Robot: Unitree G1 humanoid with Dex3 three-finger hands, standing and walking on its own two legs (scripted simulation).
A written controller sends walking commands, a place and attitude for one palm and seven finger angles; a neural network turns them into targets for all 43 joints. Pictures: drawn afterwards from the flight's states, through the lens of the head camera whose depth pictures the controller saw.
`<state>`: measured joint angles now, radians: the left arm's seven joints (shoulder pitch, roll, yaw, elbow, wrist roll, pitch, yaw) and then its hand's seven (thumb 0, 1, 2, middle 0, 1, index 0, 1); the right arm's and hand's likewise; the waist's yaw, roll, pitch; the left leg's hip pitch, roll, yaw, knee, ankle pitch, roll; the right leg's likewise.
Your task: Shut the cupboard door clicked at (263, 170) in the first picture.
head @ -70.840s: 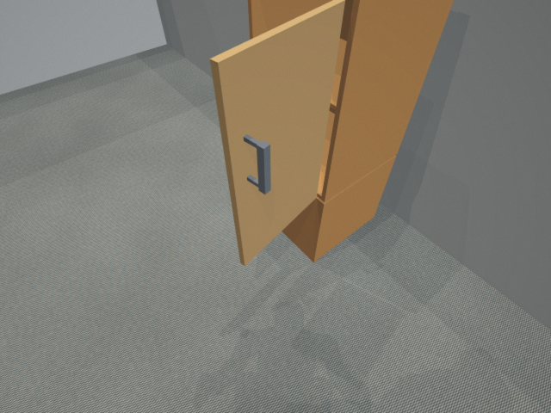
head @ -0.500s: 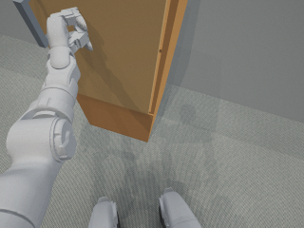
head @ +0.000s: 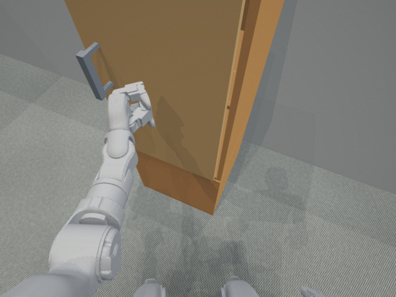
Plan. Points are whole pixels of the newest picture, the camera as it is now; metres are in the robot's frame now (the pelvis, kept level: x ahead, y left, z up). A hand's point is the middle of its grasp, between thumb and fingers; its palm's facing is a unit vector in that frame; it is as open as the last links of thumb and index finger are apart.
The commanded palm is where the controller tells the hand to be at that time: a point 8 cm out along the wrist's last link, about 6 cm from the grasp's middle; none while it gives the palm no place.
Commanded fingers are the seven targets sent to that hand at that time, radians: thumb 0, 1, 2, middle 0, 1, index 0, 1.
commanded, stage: draw the hand back to the body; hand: left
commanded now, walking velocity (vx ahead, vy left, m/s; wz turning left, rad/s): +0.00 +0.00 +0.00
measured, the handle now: (97, 72) +0.60 +0.20 +0.09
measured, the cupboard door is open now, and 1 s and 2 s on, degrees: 0 0 0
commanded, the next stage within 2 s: step back with the hand held close in 1.58 s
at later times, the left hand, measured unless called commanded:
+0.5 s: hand (89, 143) +0.36 +0.15 +0.15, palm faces +0.03 -1.00 -0.03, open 3.1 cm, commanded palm +0.31 +0.21 +0.15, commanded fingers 0.00 0.90 0.90 -1.13 -1.32 -1.13 -1.32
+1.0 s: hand out of the picture +0.24 +0.25 +0.19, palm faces +0.36 -0.88 -0.32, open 4.5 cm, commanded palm +0.19 +0.29 +0.21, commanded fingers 0.00 0.90 0.90 -0.45 -0.57 -0.45 -0.57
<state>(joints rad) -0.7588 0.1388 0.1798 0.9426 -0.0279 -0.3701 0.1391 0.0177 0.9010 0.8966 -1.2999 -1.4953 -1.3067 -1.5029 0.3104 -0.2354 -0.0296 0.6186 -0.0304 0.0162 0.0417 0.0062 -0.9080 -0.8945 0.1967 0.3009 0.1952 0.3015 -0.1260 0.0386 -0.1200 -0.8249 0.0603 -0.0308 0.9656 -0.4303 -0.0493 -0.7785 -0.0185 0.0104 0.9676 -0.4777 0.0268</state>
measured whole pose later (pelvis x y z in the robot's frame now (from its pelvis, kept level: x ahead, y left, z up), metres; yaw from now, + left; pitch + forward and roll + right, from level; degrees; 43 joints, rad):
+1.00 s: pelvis +0.01 +0.02 +0.06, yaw +1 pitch -3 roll +0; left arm 0.27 0.30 0.21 -0.21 -0.05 -0.03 0.09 0.02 0.90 0.90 -0.71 -0.85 -0.72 -0.86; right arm 0.18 -0.20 0.06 0.60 0.01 -0.05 -0.09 0.01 -0.90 -0.89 0.20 0.30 0.20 0.30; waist 0.04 0.06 0.00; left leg -0.17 0.02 0.00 0.47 -0.25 -0.02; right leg -0.11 -0.06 0.01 0.45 -0.28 0.05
